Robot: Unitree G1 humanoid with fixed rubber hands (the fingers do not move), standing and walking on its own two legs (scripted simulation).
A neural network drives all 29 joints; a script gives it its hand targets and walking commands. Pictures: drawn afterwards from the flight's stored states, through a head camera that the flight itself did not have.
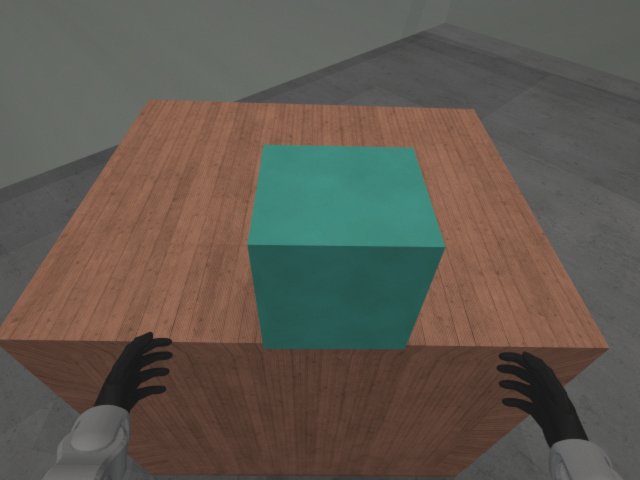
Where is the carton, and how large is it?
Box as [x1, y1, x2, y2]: [247, 145, 444, 348]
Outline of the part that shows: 263,145 247,244 263,347 404,348 444,249 444,244 413,148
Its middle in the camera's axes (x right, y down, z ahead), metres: +0.02 +0.02 +0.51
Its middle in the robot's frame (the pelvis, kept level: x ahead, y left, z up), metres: +0.38 +0.00 +0.09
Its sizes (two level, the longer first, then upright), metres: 0.196 0.177 0.211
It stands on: a pedestal, 0.77 m high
